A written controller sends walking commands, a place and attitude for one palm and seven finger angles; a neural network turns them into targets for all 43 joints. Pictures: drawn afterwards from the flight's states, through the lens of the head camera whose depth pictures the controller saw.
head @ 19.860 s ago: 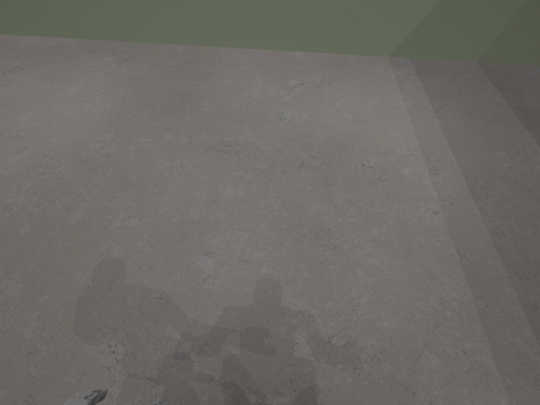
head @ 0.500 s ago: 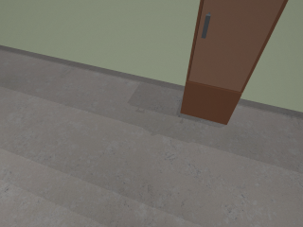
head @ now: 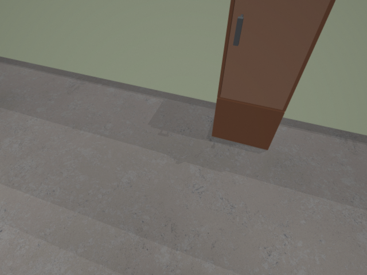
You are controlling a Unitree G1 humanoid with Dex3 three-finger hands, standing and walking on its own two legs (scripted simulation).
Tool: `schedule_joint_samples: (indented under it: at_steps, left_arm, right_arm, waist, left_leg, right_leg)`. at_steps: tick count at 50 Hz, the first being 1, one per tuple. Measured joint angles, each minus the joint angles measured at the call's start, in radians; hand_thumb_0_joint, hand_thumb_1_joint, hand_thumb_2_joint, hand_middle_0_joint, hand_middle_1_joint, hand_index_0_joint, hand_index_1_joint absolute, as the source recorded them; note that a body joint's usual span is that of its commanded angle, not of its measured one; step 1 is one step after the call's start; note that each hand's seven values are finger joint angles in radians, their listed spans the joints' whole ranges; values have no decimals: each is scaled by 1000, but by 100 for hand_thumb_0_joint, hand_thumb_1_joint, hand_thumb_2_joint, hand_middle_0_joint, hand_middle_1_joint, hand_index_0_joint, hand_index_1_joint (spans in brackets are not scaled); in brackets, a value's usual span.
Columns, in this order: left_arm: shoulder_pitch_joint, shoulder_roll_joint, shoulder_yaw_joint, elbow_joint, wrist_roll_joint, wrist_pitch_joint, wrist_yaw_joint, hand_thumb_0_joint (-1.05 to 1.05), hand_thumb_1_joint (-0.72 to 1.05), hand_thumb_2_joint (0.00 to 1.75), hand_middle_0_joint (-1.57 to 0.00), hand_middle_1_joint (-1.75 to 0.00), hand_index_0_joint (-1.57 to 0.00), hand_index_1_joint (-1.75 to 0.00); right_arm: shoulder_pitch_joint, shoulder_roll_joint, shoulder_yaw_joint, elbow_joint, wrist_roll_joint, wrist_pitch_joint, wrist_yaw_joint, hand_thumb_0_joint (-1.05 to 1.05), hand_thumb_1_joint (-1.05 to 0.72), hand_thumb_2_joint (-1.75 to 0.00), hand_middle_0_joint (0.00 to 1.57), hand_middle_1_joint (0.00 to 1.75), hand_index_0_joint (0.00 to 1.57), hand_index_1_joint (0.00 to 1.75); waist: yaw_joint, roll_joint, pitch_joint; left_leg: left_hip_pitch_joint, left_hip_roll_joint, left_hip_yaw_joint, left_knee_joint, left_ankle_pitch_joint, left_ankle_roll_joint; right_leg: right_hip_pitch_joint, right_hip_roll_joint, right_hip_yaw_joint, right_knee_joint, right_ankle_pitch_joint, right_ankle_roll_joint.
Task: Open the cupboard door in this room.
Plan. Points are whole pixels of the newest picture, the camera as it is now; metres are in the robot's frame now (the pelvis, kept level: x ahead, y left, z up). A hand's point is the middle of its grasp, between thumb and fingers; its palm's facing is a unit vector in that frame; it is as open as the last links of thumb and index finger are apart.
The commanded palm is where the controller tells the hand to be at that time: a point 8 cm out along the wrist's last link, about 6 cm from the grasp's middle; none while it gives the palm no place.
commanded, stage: stand and wait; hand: left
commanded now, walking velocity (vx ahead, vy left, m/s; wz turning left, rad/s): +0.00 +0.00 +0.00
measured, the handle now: (238, 29) +1.13 -0.21 +0.04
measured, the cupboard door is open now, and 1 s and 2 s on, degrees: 0 0 0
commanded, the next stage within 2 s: look at it before walking up in 0.14 s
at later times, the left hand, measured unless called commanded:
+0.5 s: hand out of the picture +0.00 +0.17 -0.18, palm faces +0.03 -0.98 -0.18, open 7.4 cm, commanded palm none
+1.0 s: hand out of the picture +0.06 +0.23 -0.17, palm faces -0.01 -0.96 -0.26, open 7.4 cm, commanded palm none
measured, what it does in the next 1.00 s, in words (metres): stands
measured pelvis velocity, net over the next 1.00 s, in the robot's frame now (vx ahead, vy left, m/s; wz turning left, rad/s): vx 0.02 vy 0.02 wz -0.03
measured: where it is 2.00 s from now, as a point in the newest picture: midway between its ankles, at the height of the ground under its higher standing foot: outside the picture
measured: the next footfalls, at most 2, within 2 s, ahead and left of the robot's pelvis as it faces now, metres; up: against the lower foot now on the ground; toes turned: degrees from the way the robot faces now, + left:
left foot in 1.82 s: +0.34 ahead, +0.05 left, +0.00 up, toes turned -21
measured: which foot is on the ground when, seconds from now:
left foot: down 0.00-1.00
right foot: down 0.00-1.00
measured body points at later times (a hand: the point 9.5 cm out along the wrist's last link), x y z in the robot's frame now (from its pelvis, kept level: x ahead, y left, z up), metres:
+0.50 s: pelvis +0.01 +0.01 +0.00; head +0.03 +0.01 +0.45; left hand +0.00 +0.22 -0.16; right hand +0.01 -0.21 -0.16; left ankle +0.03 +0.14 -0.74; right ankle +0.00 -0.09 -0.74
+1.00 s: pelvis +0.02 +0.02 +0.00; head +0.04 +0.02 +0.45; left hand +0.06 +0.28 -0.15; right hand +0.06 -0.24 -0.15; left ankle +0.03 +0.14 -0.74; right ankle +0.00 -0.09 -0.74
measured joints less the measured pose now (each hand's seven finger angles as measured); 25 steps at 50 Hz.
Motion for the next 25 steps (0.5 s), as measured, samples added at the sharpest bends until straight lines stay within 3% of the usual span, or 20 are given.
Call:
schedule_joint_samples:
  at_steps: [25]
  left_arm:
    - [-7, 34, 5, -7, 5, -6, -3, 1, 91, 90, -20, -30, -20, -30]
  right_arm:
    - [-75, -35, -3, -35, 2, -12, -2, 1, -92, -90, 19, 30, 20, 30]
  waist:
    - [16, -12, 11]
  left_leg:
    - [15, -6, 6, 3, -25, 7]
  right_leg:
    - [22, -5, 6, -17, -10, 12]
